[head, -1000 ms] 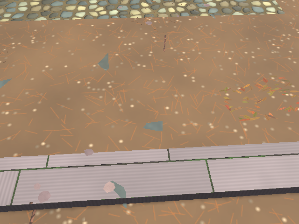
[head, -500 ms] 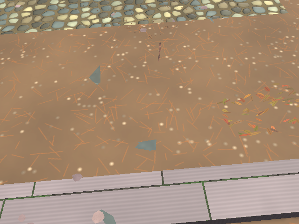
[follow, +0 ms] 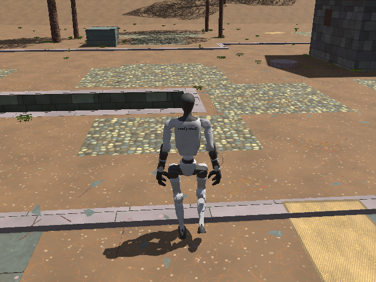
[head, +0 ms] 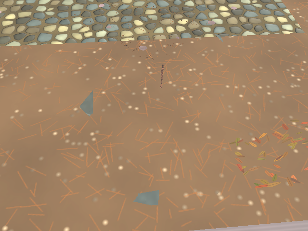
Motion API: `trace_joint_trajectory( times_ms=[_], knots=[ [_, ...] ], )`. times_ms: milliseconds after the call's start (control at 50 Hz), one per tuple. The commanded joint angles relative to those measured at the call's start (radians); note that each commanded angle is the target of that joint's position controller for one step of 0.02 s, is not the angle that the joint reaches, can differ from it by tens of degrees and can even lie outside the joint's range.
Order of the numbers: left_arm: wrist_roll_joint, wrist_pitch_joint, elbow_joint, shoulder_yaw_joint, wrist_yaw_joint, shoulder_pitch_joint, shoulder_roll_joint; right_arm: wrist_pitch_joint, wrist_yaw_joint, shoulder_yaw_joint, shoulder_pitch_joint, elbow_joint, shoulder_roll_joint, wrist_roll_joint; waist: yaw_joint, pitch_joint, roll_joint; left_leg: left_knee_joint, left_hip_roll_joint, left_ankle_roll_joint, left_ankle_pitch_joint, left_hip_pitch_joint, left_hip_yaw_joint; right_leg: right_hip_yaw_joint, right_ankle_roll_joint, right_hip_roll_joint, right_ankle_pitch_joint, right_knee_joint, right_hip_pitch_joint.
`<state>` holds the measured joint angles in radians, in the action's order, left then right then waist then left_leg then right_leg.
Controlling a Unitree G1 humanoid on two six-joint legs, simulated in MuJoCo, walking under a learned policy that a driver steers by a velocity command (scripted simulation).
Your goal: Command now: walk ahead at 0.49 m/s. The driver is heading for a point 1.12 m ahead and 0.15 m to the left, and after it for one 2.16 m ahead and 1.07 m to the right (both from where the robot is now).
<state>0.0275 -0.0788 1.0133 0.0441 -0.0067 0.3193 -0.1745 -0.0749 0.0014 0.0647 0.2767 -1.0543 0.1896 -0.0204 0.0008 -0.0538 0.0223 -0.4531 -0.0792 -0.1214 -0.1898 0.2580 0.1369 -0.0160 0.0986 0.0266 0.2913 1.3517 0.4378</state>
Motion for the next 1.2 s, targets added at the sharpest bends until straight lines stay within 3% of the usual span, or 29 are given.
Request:
trace_joint_trajectory(
  times_ms=[20,60,140,200,240,260,320,360,380,400,420,440,480,500,520,580,660,800,860,920,940,960,980,1000,1020,1060,1100,1120,1200],
  knots=[
    [0.014,0.025,-0.033,0.003,-0.016,0.097,-0.003,-0.031,-0.008,-0.009,0.105,-0.013,0.036,0.000,-0.042,-0.026,-0.038,0.304,0.291,-0.110,0.036,-0.031,-0.336,0.016,-0.015,0.054,-0.044,0.057,0.178],
    [0.012,0.043,-0.071,-0.001,-0.011,0.015,0.007,-0.038,-0.005,-0.009,0.184,-0.039,0.059,-0.001,-0.025,-0.030,-0.076,0.301,0.292,-0.130,0.105,-0.071,-0.308,-0.029,-0.026,0.050,-0.014,0.188,0.332],
    [0.012,0.045,-0.189,-0.017,-0.003,-0.211,0.003,-0.041,0.000,-0.032,0.263,-0.058,0.041,-0.004,0.001,-0.066,-0.058,0.306,0.268,-0.117,0.023,-0.117,-0.286,-0.049,-0.026,0.082,-0.009,0.290,0.642],
    [0.022,0.045,-0.262,-0.033,-0.016,-0.320,-0.010,-0.039,-0.015,-0.043,0.305,-0.058,0.046,-0.002,0.017,-0.067,-0.045,0.342,0.240,-0.100,0.134,-0.130,-0.261,-0.103,-0.041,0.089,-0.051,0.090,0.646],
    [0.004,0.049,-0.282,-0.044,-0.027,-0.355,-0.002,-0.036,-0.026,-0.050,0.291,-0.042,0.036,0.008,0.023,-0.054,-0.036,0.386,0.235,-0.083,0.310,-0.119,-0.200,-0.122,-0.039,0.078,-0.119,-0.189,0.471],
    [-0.006,0.053,-0.292,-0.054,-0.028,-0.369,0.024,-0.035,-0.028,-0.051,0.311,-0.045,0.045,0.005,0.027,-0.045,-0.082,0.399,0.254,-0.082,0.464,-0.152,-0.186,-0.138,-0.026,0.056,-0.113,-0.269,0.392],
    [-0.009,0.052,-0.271,-0.046,-0.008,-0.290,-0.002,-0.031,-0.024,-0.046,0.324,-0.048,0.087,0.011,-0.013,0.031,-0.135,0.236,0.270,-0.061,1.148,-0.330,-0.097,-0.234,0.041,-0.062,-0.020,-0.423,0.194],
    [-0.022,0.030,-0.211,-0.018,0.007,-0.076,-0.056,-0.024,-0.026,-0.030,0.320,-0.046,0.130,-0.004,-0.107,0.149,-0.190,-0.067,0.302,-0.039,1.334,-0.441,-0.098,-0.192,0.078,-0.115,0.054,-0.542,0.019],
    [-0.022,0.011,-0.169,-0.001,0.006,0.065,-0.090,-0.029,-0.019,-0.019,0.267,-0.026,0.151,0.003,-0.185,0.214,-0.191,-0.279,0.280,-0.019,1.176,-0.352,-0.075,-0.109,0.101,-0.081,-0.025,-0.674,-0.187],
    [0.007,0.003,-0.142,0.035,0.010,0.173,-0.202,-0.037,-0.007,-0.031,0.310,0.019,0.074,0.032,-0.183,0.344,-0.070,-0.616,0.198,0.004,0.729,-0.086,-0.061,0.277,0.175,0.158,0.182,-0.799,-0.462],
    [-0.009,0.022,-0.115,0.062,0.002,0.154,-0.263,-0.038,0.015,-0.020,0.321,0.049,0.039,0.034,-0.129,0.390,0.192,-0.996,-0.032,0.034,-0.155,0.236,-0.114,0.875,0.287,0.364,0.152,-1.111,-0.582],
    [-0.024,0.021,-0.137,0.054,-0.008,-0.006,-0.234,-0.031,0.015,-0.012,0.275,0.078,0.057,0.002,-0.040,0.247,0.052,-1.111,0.060,0.020,-0.094,0.338,-0.248,0.797,0.266,0.362,0.180,-1.120,-0.444],
    [-0.009,0.001,-0.103,0.019,-0.011,-0.070,-0.076,-0.021,0.008,-0.003,0.145,0.131,0.045,0.000,-0.002,0.021,-0.108,-1.079,0.132,0.003,-0.053,0.374,-0.207,0.466,0.176,0.296,0.127,-1.134,-0.192],
    [-0.007,-0.012,-0.072,0.005,-0.004,-0.064,-0.022,-0.010,0.003,-0.007,0.133,0.147,0.024,-0.002,0.034,-0.010,-0.079,-1.017,0.157,0.000,-0.030,0.350,-0.224,0.341,0.126,0.249,0.014,-1.147,-0.129],
    [-0.003,-0.022,-0.053,0.001,0.001,-0.059,-0.004,0.006,0.002,-0.010,0.170,0.136,0.009,0.001,0.060,-0.016,-0.046,-0.972,0.167,-0.002,-0.015,0.316,-0.231,0.234,0.090,0.210,-0.051,-1.161,-0.105],
    [-0.001,-0.046,-0.038,0.010,0.008,0.005,-0.049,0.038,0.012,-0.002,0.165,0.132,0.023,0.005,0.057,-0.012,-0.014,-0.858,0.151,0.013,0.005,0.338,-0.216,0.081,0.059,0.173,-0.244,-1.193,-0.162],
    [-0.013,-0.056,-0.028,0.014,0.010,0.088,-0.086,0.046,0.024,0.000,-0.005,0.189,0.030,0.001,0.014,-0.009,0.049,-0.665,0.142,0.037,0.144,0.430,-0.145,-0.079,-0.016,0.128,-0.500,-1.199,-0.281],
    [-0.014,-0.045,-0.020,0.011,0.042,0.190,-0.110,0.044,0.037,-0.022,-0.240,0.265,0.009,-0.001,-0.056,-0.041,0.052,-0.239,0.121,0.049,0.189,0.429,-0.016,-0.157,-0.016,0.190,-0.667,-1.193,-0.509],
    [-0.011,-0.034,-0.011,0.015,0.056,0.194,-0.134,0.043,0.036,-0.014,-0.221,0.270,0.028,-0.007,-0.028,-0.017,0.071,-0.175,0.062,-0.002,0.099,0.332,0.042,-0.214,-0.026,0.213,-1.000,-1.079,-0.586],
    [-0.004,-0.013,-0.024,0.031,0.068,0.153,-0.183,0.043,0.030,0.012,-0.056,0.227,0.074,-0.009,0.061,0.065,0.114,-0.155,-0.007,-0.076,-0.044,0.149,0.053,-0.237,-0.015,0.242,-1.239,-0.813,-0.596],
    [-0.004,-0.006,-0.038,0.037,0.062,0.135,-0.194,0.037,0.027,0.027,0.037,0.198,0.102,-0.014,0.103,0.112,0.107,-0.096,-0.025,-0.104,-0.061,0.025,0.030,-0.235,-0.005,0.241,-1.152,-0.648,-0.545],
    [-0.010,-0.005,-0.066,0.041,0.051,0.087,-0.201,0.031,0.020,0.048,0.156,0.165,0.145,-0.026,0.181,0.165,0.043,0.008,0.020,-0.147,-0.050,-0.177,-0.069,-0.246,-0.017,0.210,-0.910,-0.387,-0.387],
    [-0.012,-0.008,-0.119,0.022,0.035,0.093,-0.095,0.031,0.010,0.071,0.156,0.169,0.235,-0.029,0.125,0.213,-0.139,0.010,0.291,-0.236,-0.038,-0.420,-0.452,-0.229,-0.048,0.077,-0.067,-0.062,-0.031],
    [-0.023,-0.017,-0.190,0.028,0.021,0.046,-0.118,0.039,0.016,0.079,0.145,0.184,0.275,-0.009,0.103,0.258,-0.177,0.152,0.421,-0.374,-0.029,-0.527,-0.893,-0.030,-0.067,-0.084,0.243,0.149,0.248],
    [-0.014,-0.032,-0.212,0.028,0.012,-0.047,-0.140,0.042,0.011,0.070,0.104,0.181,0.238,0.008,0.093,0.126,-0.055,0.194,0.400,-0.328,-0.011,-0.434,-0.740,0.060,-0.058,0.008,0.122,0.106,0.346],
    [-0.018,-0.042,-0.207,0.028,0.010,-0.039,-0.146,0.034,0.005,0.045,0.020,0.193,0.155,0.010,0.009,0.022,0.051,0.232,0.314,-0.226,0.181,-0.229,-0.545,0.049,-0.072,0.064,0.009,-0.058,0.258],
    [0.016,-0.001,-0.207,0.025,0.004,-0.006,-0.127,0.014,-0.004,0.030,0.004,0.200,0.133,0.022,-0.034,0.031,0.021,0.238,0.235,-0.182,0.326,-0.144,-0.426,0.047,-0.107,0.088,-0.004,-0.152,0.170],
    [0.022,0.016,-0.215,0.024,-0.001,-0.009,-0.120,0.003,-0.004,0.031,0.022,0.197,0.146,0.026,-0.037,0.038,0.006,0.234,0.214,-0.177,0.394,-0.133,-0.404,0.034,-0.121,0.086,-0.004,-0.179,0.163],
    [0.021,0.043,-0.285,0.017,-0.011,-0.161,-0.119,-0.003,-0.002,0.037,0.119,0.191,0.189,0.024,0.006,0.019,-0.054,0.235,0.165,-0.126,0.511,-0.126,-0.369,-0.007,-0.153,0.080,-0.125,-0.335,0.235]
  ],
)
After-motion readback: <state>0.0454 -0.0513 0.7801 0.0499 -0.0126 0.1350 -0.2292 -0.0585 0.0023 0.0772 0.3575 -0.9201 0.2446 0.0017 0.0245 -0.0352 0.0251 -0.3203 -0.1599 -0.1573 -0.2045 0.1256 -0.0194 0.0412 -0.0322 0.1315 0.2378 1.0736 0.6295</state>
